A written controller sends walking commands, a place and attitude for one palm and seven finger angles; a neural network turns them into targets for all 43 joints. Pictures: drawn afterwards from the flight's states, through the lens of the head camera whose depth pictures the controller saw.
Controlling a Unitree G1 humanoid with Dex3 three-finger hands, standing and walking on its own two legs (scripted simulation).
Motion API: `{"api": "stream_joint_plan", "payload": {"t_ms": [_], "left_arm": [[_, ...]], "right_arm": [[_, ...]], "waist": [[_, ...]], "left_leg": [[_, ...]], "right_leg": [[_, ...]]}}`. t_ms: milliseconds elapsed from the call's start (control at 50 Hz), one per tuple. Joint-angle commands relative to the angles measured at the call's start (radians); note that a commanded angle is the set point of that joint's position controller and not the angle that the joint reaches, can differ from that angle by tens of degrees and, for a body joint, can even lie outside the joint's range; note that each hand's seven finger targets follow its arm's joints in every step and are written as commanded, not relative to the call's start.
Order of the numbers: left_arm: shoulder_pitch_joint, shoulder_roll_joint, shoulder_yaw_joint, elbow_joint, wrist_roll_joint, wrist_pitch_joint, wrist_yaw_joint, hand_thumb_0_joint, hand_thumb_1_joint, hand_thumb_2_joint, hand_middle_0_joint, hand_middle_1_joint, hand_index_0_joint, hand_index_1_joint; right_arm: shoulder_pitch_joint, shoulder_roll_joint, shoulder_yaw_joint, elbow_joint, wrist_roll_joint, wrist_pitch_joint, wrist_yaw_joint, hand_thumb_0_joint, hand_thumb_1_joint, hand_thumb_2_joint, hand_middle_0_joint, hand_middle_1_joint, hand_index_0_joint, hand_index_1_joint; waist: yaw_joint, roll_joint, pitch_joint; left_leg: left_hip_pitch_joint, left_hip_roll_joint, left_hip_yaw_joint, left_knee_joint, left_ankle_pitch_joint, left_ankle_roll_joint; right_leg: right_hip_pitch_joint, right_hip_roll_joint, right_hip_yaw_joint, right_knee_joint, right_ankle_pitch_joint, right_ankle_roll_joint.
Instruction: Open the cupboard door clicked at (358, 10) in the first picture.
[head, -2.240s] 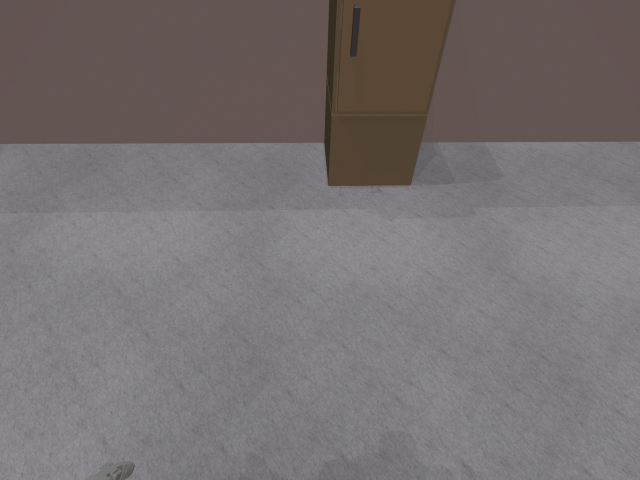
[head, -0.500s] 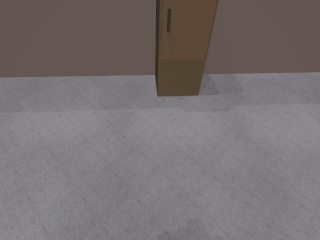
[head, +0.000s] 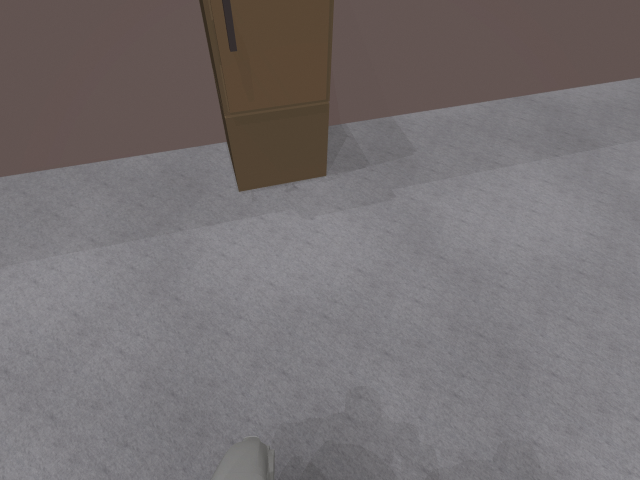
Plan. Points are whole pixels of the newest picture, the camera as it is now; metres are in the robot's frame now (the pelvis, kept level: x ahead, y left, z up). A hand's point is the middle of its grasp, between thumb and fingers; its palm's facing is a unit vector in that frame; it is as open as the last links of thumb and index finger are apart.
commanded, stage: walk to a spot facing it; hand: left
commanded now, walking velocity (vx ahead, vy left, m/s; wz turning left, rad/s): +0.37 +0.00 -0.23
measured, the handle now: (228, 21) +1.34 +0.39 -0.02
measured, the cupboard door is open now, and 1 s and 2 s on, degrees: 0 0 0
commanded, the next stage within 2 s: turn to face it in 1.24 s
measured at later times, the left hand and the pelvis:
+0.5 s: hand (181, 367) +0.31 +0.26 -0.17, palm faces -0.12 -0.98 -0.16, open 7.4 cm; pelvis +0.21 +0.08 +0.00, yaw -10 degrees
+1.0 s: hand (269, 256) +0.55 +0.15 -0.17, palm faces -0.31 -0.92 -0.24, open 7.2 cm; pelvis +0.43 -0.02 -0.01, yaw -20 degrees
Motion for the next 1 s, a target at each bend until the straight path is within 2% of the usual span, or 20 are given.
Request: {"api": "stream_joint_plan", "payload": {"t_ms": [0, 60, 100, 120, 140, 160, 200, 240, 300, 460, 620, 660, 720, 740, 760, 780, 800, 840, 900, 980], "left_arm": [[0.071, 0.180, 0.042, -0.027, -0.005, -0.021, 0.021, 0.000, 0.900, 0.900, -0.200, -0.300, -0.200, -0.300], [0.052, 0.193, 0.050, -0.025, -0.003, -0.015, 0.025, 0.000, 0.900, 0.900, -0.200, -0.300, -0.200, -0.300], [0.014, 0.202, 0.057, -0.029, -0.009, -0.014, 0.024, 0.000, 0.900, 0.900, -0.200, -0.300, -0.200, -0.300], [0.018, 0.180, 0.057, -0.032, -0.014, -0.013, 0.020, 0.000, 0.900, 0.900, -0.200, -0.300, -0.200, -0.300], [0.084, 0.118, 0.054, -0.042, -0.024, -0.005, 0.011, 0.000, 0.900, 0.900, -0.200, -0.300, -0.200, -0.300], [0.064, 0.105, 0.047, -0.070, -0.023, -0.010, 0.007, 0.000, 0.900, 0.900, -0.200, -0.300, -0.200, -0.300], [-0.044, 0.113, 0.051, -0.076, -0.012, -0.001, 0.005, 0.000, 0.900, 0.900, -0.200, -0.300, -0.200, -0.300], [-0.069, 0.099, 0.055, -0.065, 0.000, 0.014, -0.016, 0.000, 0.900, 0.900, -0.200, -0.300, -0.200, -0.300], [-0.016, 0.056, 0.057, -0.051, 0.005, 0.053, -0.019, 0.000, 0.900, 0.900, -0.200, -0.300, -0.200, -0.300], [-0.186, 0.064, 0.064, -0.111, 0.009, 0.073, -0.032, 0.000, 0.900, 0.900, -0.200, -0.300, -0.200, -0.300], [-0.408, 0.042, 0.038, -0.173, -0.001, 0.054, -0.038, 0.000, 0.900, 0.900, -0.200, -0.300, -0.200, -0.300], [-0.380, 0.047, 0.038, -0.168, -0.001, 0.047, -0.033, 0.000, 0.900, 0.900, -0.200, -0.300, -0.200, -0.300], [-0.151, 0.092, 0.055, -0.107, 0.005, 0.029, -0.023, 0.000, 0.900, 0.900, -0.200, -0.300, -0.200, -0.300], [-0.011, 0.142, 0.071, -0.063, 0.008, 0.017, -0.017, 0.000, 0.900, 0.900, -0.200, -0.300, -0.200, -0.300], [0.103, 0.248, 0.099, -0.042, 0.007, 0.008, -0.005, 0.000, 0.900, 0.900, -0.200, -0.300, -0.200, -0.300], [0.129, 0.307, 0.105, -0.027, -0.021, 0.010, 0.003, 0.000, 0.900, 0.900, -0.200, -0.300, -0.200, -0.300], [0.064, 0.294, 0.107, -0.042, -0.029, 0.016, 0.012, 0.000, 0.900, 0.900, -0.200, -0.300, -0.200, -0.300], [-0.078, 0.197, 0.078, -0.070, -0.027, 0.006, 0.017, 0.000, 0.900, 0.900, -0.200, -0.300, -0.200, -0.300], [-0.124, 0.127, 0.048, -0.062, -0.012, -0.018, 0.018, 0.000, 0.900, 0.900, -0.200, -0.300, -0.200, -0.300], [-0.105, 0.130, 0.047, -0.055, -0.011, -0.028, 0.011, 0.000, 0.900, 0.900, -0.200, -0.300, -0.200, -0.300]], "right_arm": [[-0.103, -0.038, -0.008, -0.102, 0.004, -0.031, 0.012, 0.000, -0.900, -0.900, 0.200, 0.300, 0.200, 0.300], [-0.095, -0.040, -0.010, -0.107, 0.008, -0.046, 0.010, 0.000, -0.900, -0.900, 0.200, 0.300, 0.200, 0.300], [0.081, -0.074, -0.023, -0.049, 0.002, -0.055, -0.006, 0.000, -0.900, -0.900, 0.200, 0.300, 0.200, 0.300], [0.234, -0.130, -0.037, -0.004, -0.003, -0.059, -0.018, 0.000, -0.900, -0.900, 0.200, 0.300, 0.200, 0.300], [0.368, -0.261, -0.069, 0.024, -0.017, -0.063, -0.028, 0.000, -0.900, -0.900, 0.200, 0.300, 0.200, 0.300], [0.411, -0.284, -0.066, 0.030, -0.009, -0.053, -0.029, 0.000, -0.900, -0.900, 0.200, 0.300, 0.200, 0.300], [0.235, -0.168, -0.042, 0.001, -0.003, -0.052, -0.035, 0.000, -0.900, -0.900, 0.200, 0.300, 0.200, 0.300], [0.161, -0.076, -0.015, -0.012, -0.002, -0.069, -0.034, 0.000, -0.900, -0.900, 0.200, 0.300, 0.200, 0.300], [0.177, -0.042, -0.005, 0.014, 0.004, -0.083, -0.042, 0.000, -0.900, -0.900, 0.200, 0.300, 0.200, 0.300], [0.309, -0.046, -0.007, 0.063, 0.008, -0.094, -0.054, 0.000, -0.900, -0.900, 0.200, 0.300, 0.200, 0.300], [0.448, -0.060, -0.003, 0.128, -0.007, -0.078, -0.057, 0.000, -0.900, -0.900, 0.200, 0.300, 0.200, 0.300], [0.449, -0.068, -0.004, 0.135, -0.006, -0.072, -0.056, 0.000, -0.900, -0.900, 0.200, 0.300, 0.200, 0.300], [0.388, -0.106, -0.012, 0.115, 0.002, -0.067, -0.054, 0.000, -0.900, -0.900, 0.200, 0.300, 0.200, 0.300], [0.359, -0.107, -0.012, 0.099, 0.010, -0.066, -0.045, 0.000, -0.900, -0.900, 0.200, 0.300, 0.200, 0.300], [0.368, -0.048, -0.006, 0.066, 0.026, -0.069, -0.036, 0.000, -0.900, -0.900, 0.200, 0.300, 0.200, 0.300], [0.322, -0.022, -0.002, 0.035, 0.029, -0.071, -0.040, 0.000, -0.900, -0.900, 0.200, 0.300, 0.200, 0.300], [0.258, -0.032, -0.013, 0.022, 0.024, -0.066, -0.042, 0.000, -0.900, -0.900, 0.200, 0.300, 0.200, 0.300], [0.225, -0.011, -0.017, 0.025, 0.012, -0.051, -0.034, 0.000, -0.900, -0.900, 0.200, 0.300, 0.200, 0.300], [0.285, 0.033, -0.009, 0.055, -0.004, -0.017, -0.030, 0.000, -0.900, -0.900, 0.200, 0.300, 0.200, 0.300], [0.228, 0.026, -0.013, 0.023, -0.004, -0.007, -0.015, 0.000, -0.900, -0.900, 0.200, 0.300, 0.200, 0.300]], "waist": [[0.025, -0.120, 0.069], [0.019, -0.137, 0.062], [-0.065, -0.098, -0.010], [-0.120, -0.009, -0.100], [-0.143, 0.286, -0.241], [-0.134, 0.360, -0.246], [-0.087, 0.175, -0.052], [-0.032, 0.061, 0.048], [0.012, 0.129, 0.042], [-0.017, 0.075, 0.066], [-0.088, 0.107, 0.119], [-0.066, 0.117, 0.101], [0.044, 0.138, -0.037], [0.113, 0.081, -0.116], [0.147, -0.118, -0.236], [0.118, -0.190, -0.280], [0.103, -0.067, -0.168], [0.025, 0.022, -0.030], [-0.051, -0.009, 0.044], [-0.054, -0.093, 0.040]], "left_leg": [[-0.022, -0.009, 0.031, -0.190, 0.031, 0.003], [0.147, -0.035, 0.039, -0.332, -0.005, 0.032], [0.403, -0.082, 0.064, -0.455, 0.044, 0.048], [0.637, -0.037, 0.008, -0.485, 0.051, 0.064], [0.862, 0.237, -0.347, -0.544, -0.008, 0.135], [0.837, 0.379, -0.587, -0.733, -0.090, 0.191], [0.589, 0.337, -0.460, -0.806, -0.242, 0.179], [0.413, 0.262, -0.260, -0.816, -0.139, 0.143], [0.340, 0.181, -0.061, -0.833, -0.029, 0.091], [0.573, 0.181, 0.049, -0.829, 0.229, 0.094], [0.727, 0.210, 0.151, -0.764, 0.528, 0.146], [0.730, 0.215, 0.189, -0.687, 0.742, 0.144], [0.688, 0.199, 0.238, -0.380, 0.972, 0.112], [0.511, 0.178, 0.250, -0.157, 0.810, 0.082], [0.201, 0.047, 0.253, 0.176, 0.132, 0.034], [0.001, -0.074, 0.124, 0.438, -0.382, 0.014], [-0.050, -0.019, 0.000, 0.481, -0.312, 0.038], [-0.004, 0.055, -0.038, 0.397, -0.152, 0.031], [0.096, 0.068, -0.021, 0.244, -0.093, 0.017], [0.079, 0.063, 0.003, 0.064, -0.012, -0.003]], "right_leg": [[0.007, -0.242, 0.163, -0.135, 0.374, -0.121], [-0.026, -0.257, 0.169, -0.084, 0.431, -0.109], [-0.076, -0.206, 0.117, 0.101, 0.554, -0.078], [-0.173, -0.160, 0.098, 0.303, 0.480, -0.053], [-0.374, -0.030, -0.019, 0.629, 0.047, -0.003], [-0.494, 0.016, 0.006, 0.877, -0.264, 0.004], [-0.567, -0.102, 0.049, 0.988, -0.102, 0.000], [-0.518, -0.156, 0.032, 0.939, 0.002, 0.014], [-0.466, -0.149, 0.018, 0.893, 0.097, 0.033], [-0.702, -0.167, -0.021, 0.752, 0.219, 0.065], [-0.626, -0.122, -0.158, 0.370, 0.114, 0.016], [-0.534, -0.076, -0.195, 0.323, 0.062, -0.013], [-0.219, -0.005, -0.229, 0.235, 0.052, -0.063], [0.042, -0.045, -0.172, 0.175, 0.146, -0.091], [0.326, -0.322, 0.227, 0.121, 0.219, -0.202], [0.403, -0.477, 0.553, -0.007, 0.396, -0.300], [0.296, -0.478, 0.478, -0.054, 0.334, -0.302], [0.001, -0.401, 0.307, -0.102, 0.254, -0.204], [-0.226, -0.303, 0.125, -0.152, 0.283, -0.141], [-0.227, -0.248, 0.064, -0.168, 0.261, -0.137]]}}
